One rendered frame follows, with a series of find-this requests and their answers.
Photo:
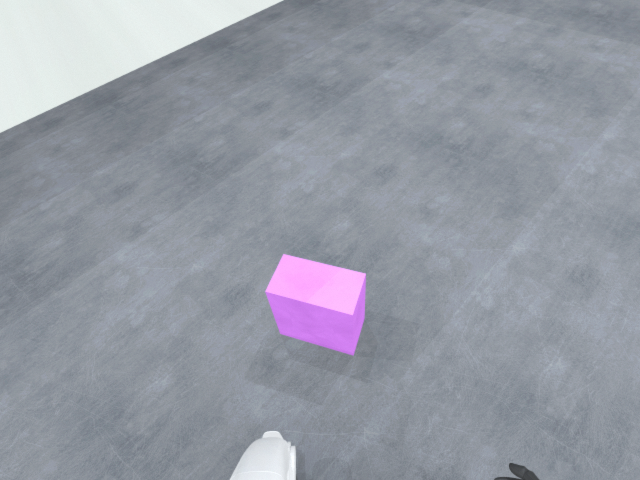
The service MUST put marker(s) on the robot left shin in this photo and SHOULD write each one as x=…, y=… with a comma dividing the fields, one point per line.
x=272, y=434

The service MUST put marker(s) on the carton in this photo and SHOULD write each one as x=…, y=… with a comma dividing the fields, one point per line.
x=318, y=303

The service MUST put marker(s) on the left robot thigh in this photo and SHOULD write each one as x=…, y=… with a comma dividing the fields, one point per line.
x=270, y=458

